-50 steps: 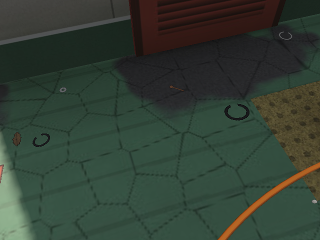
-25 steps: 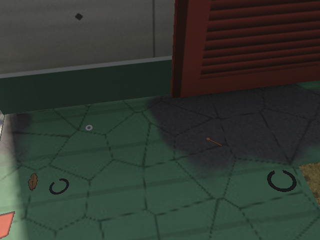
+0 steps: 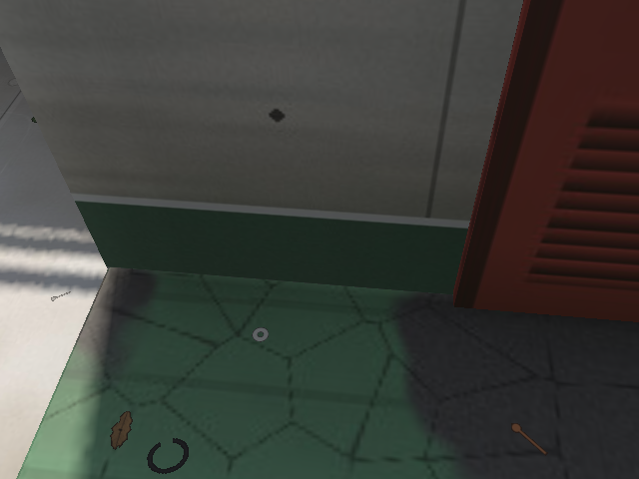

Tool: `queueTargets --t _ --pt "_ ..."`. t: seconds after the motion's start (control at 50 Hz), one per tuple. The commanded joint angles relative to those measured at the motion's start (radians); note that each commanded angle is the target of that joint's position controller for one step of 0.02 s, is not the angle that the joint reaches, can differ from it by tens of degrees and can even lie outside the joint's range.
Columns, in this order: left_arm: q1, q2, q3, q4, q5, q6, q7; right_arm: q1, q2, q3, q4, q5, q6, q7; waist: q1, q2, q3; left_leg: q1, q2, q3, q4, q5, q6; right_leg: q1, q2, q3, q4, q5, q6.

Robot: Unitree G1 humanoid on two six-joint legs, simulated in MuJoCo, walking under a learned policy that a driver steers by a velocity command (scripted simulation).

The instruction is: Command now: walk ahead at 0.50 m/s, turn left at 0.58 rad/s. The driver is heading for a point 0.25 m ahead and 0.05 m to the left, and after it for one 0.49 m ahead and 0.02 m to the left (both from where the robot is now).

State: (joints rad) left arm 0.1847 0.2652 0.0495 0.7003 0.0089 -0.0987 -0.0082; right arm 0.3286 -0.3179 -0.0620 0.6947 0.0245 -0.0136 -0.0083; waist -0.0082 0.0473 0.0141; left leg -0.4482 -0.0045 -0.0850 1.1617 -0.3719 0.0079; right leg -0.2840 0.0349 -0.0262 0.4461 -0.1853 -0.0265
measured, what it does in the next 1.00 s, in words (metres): walks ahead: left foot, then right foot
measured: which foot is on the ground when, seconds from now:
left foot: up 0.00-0.36, down 0.38-1.00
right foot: down 0.00-0.38, up 0.40-0.78, down 0.80-1.00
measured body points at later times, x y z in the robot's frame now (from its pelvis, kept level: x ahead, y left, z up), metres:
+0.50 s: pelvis +0.26 +0.08 -0.01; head +0.30 +0.10 +0.44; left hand +0.25 +0.38 -0.13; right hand +0.50 -0.12 -0.09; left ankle +0.31 +0.17 -0.74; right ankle +0.17 -0.09 -0.63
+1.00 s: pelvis +0.41 +0.09 +0.00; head +0.43 +0.08 +0.45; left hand +0.49 +0.37 -0.11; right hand +0.62 -0.12 -0.12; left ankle +0.31 +0.18 -0.74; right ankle +0.51 +0.00 -0.74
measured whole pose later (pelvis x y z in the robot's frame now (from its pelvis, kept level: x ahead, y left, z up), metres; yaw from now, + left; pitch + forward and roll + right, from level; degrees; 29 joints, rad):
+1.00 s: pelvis +0.41 +0.09 +0.00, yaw +13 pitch +0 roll +1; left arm 0.12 0.23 -0.01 0.88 0.03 -0.06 0.03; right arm 0.09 -0.26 -0.04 0.85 0.00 -0.01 -0.01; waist 0.01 0.03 0.03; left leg -0.06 -0.03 0.02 0.42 -0.36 0.02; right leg -0.34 -0.01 -0.01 0.48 -0.14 -0.01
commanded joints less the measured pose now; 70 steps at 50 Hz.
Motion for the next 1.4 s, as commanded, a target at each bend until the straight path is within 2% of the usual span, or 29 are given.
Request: queueTargets --t 0.02,0.14,0.26,0.32,0.36,0.38,0.4,0.42,0.44,0.46,0.48,0.5,0.54,0.56,0.6,0.64,0.68,0.74,0.78,0.8,0.82,0.84,0.86,0.88,0.9,0.94,0.96,1.1,1.4 --pt "0.042 0.106 0.031 -0.02 -0.001 -0.012 0.005 -0.037 -0.062 -0.024 -0.097 0.005 -0.007 0.008 0.03 -0.163 0.001 -0.243 0.105 -0.025 0.003 0.069 -0.015 0.191 -0.276 0.257 -0.253 0.051 -0.146" --pt "0.055 0.179 0.051 0.033 -0.004 -0.014 0.016 -0.167 -0.021 -0.002 -0.148 -0.014 -0.008 0.025 0.051 -0.101 0.031 -0.291 0.12 0.002 -0.254 0.272 -0.03 0.216 -0.296 0.077 -0.293 0.235 -0.158" --pt "0.129 0.23 0.056 0.089 -0.014 0.011 0.017 -0.336 -0.024 0.006 -0.205 -0.007 -0.023 0.065 0.104 -0.103 0.074 -0.233 0.078 0.099 -0.509 0.376 0.011 0.316 -0.297 -0.07 -0.272 0.322 -0.108" --pt "0.139 0.273 0.07 0.095 -0.032 0.027 0.018 -0.311 -0.061 -0.009 -0.217 -0.012 -0.027 0.079 0.053 -0.142 0.027 -0.115 0.013 0.16 -0.547 0.233 0.073 0.372 -0.308 -0.123 -0.139 0.687 -0.074" --pt "0.147 0.273 0.067 0.098 -0.038 0.043 0.028 -0.125 -0.121 -0.044 -0.174 -0.009 -0.026 0.07 -0.066 -0.128 -0.089 0.173 -0.055 0.176 -0.605 0.201 0.136 0.312 -0.299 -0.155 0.152 0.877 -0.051" --pt "0.169 0.241 0.048 0.099 -0.015 0.049 0.037 0.026 -0.155 -0.064 -0.138 -0.008 -0.034 0.056 -0.164 -0.085 -0.162 0.481 -0.006 0.056 -0.645 0.288 0.168 0.108 -0.271 -0.141 0.382 0.707 -0.024" --pt "0.27 0.071 -0.007 0.046 0.028 0.034 0.019 0.075 -0.261 -0.077 -0.108 -0.02 -0.043 0.041 -0.067 0.198 -0.285 0.904 0.274 -0.416 -0.635 0.272 0.301 -0.344 -0.114 -0.144 0.756 -0.229 0.026" --pt "0.229 0.135 -0.005 0.06 -0.004 0.0 0.002 0.122 -0.207 -0.064 -0.133 -0.035 -0.055 0.033 -0.128 0.138 -0.476 0.946 0.405 -0.74 -0.787 0.186 0.397 -0.437 -0.042 0.075 0.954 -0.398 0.026" --pt "0.094 0.216 0.02 0.033 -0.046 -0.002 -0.002 0.06 -0.171 -0.047 -0.123 -0.04 -0.069 0.035 -0.138 0.073 -0.332 0.827 0.367 -0.548 -0.806 0.301 0.334 -0.5 -0.099 0.111 0.975 -0.282 0.017" --pt "0.052 0.206 0.011 0.018 -0.05 -0.001 0.003 -0.009 -0.146 -0.038 -0.118 -0.034 -0.078 0.037 -0.099 0.029 -0.226 0.652 0.326 -0.375 -0.82 0.435 0.299 -0.463 -0.145 0.096 0.898 -0.193 0.015" --pt "0.058 0.187 0.006 0.033 -0.035 0.004 0.005 -0.063 -0.11 -0.028 -0.106 -0.04 -0.081 0.039 -0.061 -0.003 -0.169 0.548 0.283 -0.269 -0.833 0.534 0.275 -0.412 -0.174 0.096 0.829 -0.162 0.031" --pt "0.087 0.192 0.012 0.046 -0.03 0.023 0.011 -0.11 -0.077 -0.016 -0.1 -0.043 -0.089 0.045 -0.016 0.012 -0.121 0.438 0.261 -0.186 -0.858 0.693 0.262 -0.337 -0.186 0.099 0.796 -0.157 0.045" --pt "0.152 0.164 0.016 0.073 -0.026 0.048 0.021 -0.164 -0.067 -0.008 -0.082 -0.045 -0.104 0.052 0.037 -0.003 -0.085 0.317 0.24 -0.093 -0.898 0.893 0.237 -0.229 -0.183 0.09 0.731 -0.151 0.062" --pt "0.148 0.146 0.012 0.061 -0.004 0.047 0.031 -0.199 -0.084 -0.013 -0.072 -0.049 -0.098 0.045 0.06 0.015 -0.064 0.279 0.22 -0.042 -0.905 0.999 0.22 -0.219 -0.175 0.08 0.671 -0.109 0.076" --pt "0.134 0.097 0.0 0.055 0.006 0.046 0.037 -0.243 -0.073 -0.01 -0.063 -0.059 -0.092 0.031 0.084 0.01 -0.074 0.243 0.181 0.061 -0.917 1.099 0.202 -0.175 -0.156 0.066 0.554 -0.004 0.09" --pt "0.059 0.064 -0.018 0.03 0.008 0.044 0.025 -0.271 -0.086 -0.017 -0.066 -0.048 -0.077 0.018 0.058 0.017 -0.059 0.228 0.126 0.136 -0.929 1.009 0.171 -0.131 -0.135 0.019 0.37 0.126 0.089" --pt "-0.015 0.058 -0.026 0.014 0.01 0.045 0.025 -0.246 -0.097 -0.02 -0.046 -0.047 -0.053 0.008 0.017 0.007 -0.084 0.278 0.134 0.13 -0.92 0.921 0.162 -0.103 -0.119 0.015 0.256 0.204 0.08" --pt "0.019 0.09 -0.024 0.038 0.003 0.04 0.026 -0.261 -0.105 -0.025 0.003 -0.042 -0.051 0.023 0.041 0.052 -0.081 0.308 0.193 0.08 -0.878 0.827 0.187 -0.067 -0.152 0.087 0.204 0.153 0.056" --pt "0.053 0.132 -0.013 0.057 0.012 0.032 0.05 -0.292 -0.079 -0.021 0.016 -0.019 -0.046 0.018 0.079 0.02 -0.096 0.344 0.188 0.068 -0.782 0.819 0.156 0.0 -0.128 0.076 0.095 0.159 0.026" --pt "0.06 0.144 -0.01 0.06 0.022 0.022 0.055 -0.268 -0.031 -0.005 0.021 -0.013 -0.049 0.018 0.073 0.006 -0.114 0.35 0.132 0.072 -0.725 0.778 0.117 0.065 -0.112 0.068 0.013 0.231 0.002" --pt "0.059 0.194 -0.004 0.059 0.037 0.016 0.06 -0.236 -0.02 0.002 0.026 -0.031 -0.049 0.013 0.06 -0.05 -0.12 0.335 0.069 0.074 -0.66 0.625 0.06 0.128 -0.173 0.135 -0.037 0.535 -0.027" --pt "-0.021 0.222 -0.005 0.049 0.049 0.02 0.066 -0.084 0.023 0.015 0.043 -0.066 -0.049 0.009 -0.074 -0.208 -0.166 0.254 0.023 0.057 -0.64 0.32 0.002 0.221 -0.282 0.262 0.002 0.723 -0.128" --pt "-0.025 0.122 -0.023 0.085 0.039 0.035 0.064 -0.097 0.002 0.011 0.076 -0.067 -0.042 0.003 -0.048 -0.253 -0.161 0.268 0.029 0.041 -0.664 0.112 -0.032 0.188 -0.293 0.291 -0.029 0.613 -0.169" --pt "-0.032 0.075 -0.031 0.104 0.027 0.043 0.055 -0.131 -0.025 0.007 0.085 -0.053 -0.033 0.002 -0.037 -0.218 -0.132 0.261 0.032 0.035 -0.709 0.083 -0.036 0.164 -0.261 0.278 -0.054 0.442 -0.14" --pt "-0.073 0.076 -0.031 0.095 0.022 0.043 0.046 -0.162 -0.044 0.0 0.098 -0.034 -0.027 -0.005 -0.026 -0.176 -0.116 0.279 0.036 0.031 -0.753 0.128 -0.024 0.144 -0.222 0.25 -0.053 0.336 -0.094" --pt "-0.091 0.11 -0.022 0.103 0.011 0.032 0.035 -0.201 -0.085 -0.01 0.119 -0.023 -0.007 -0.015 0.0 -0.113 -0.092 0.323 0.03 0.04 -0.789 0.187 0.006 0.095 -0.16 0.178 -0.05 0.267 -0.03" --pt "-0.09 0.122 -0.019 0.122 0.011 0.027 0.036 -0.214 -0.076 -0.009 0.122 -0.022 -0.004 -0.016 0.0 -0.107 -0.097 0.328 0.031 0.039 -0.796 0.202 0.017 0.104 -0.147 0.163 -0.041 0.269 -0.02" --pt "-0.107 0.11 -0.025 0.193 0.01 0.016 0.043 -0.229 -0.058 -0.017 0.17 -0.014 0.018 -0.018 0.006 -0.073 -0.15 0.345 0.045 0.036 -0.783 0.335 0.023 0.163 -0.142 0.157 -0.002 0.411 -0.058" --pt "-0.16 0.117 -0.031 0.265 0.019 0.038 0.05 -0.182 -0.063 -0.009 0.26 -0.016 0.016 -0.006 0.009 -0.052 -0.031 0.262 0.044 0.04 -0.856 0.225 0.03 0.118 -0.095 0.109 -0.034 0.159 -0.015"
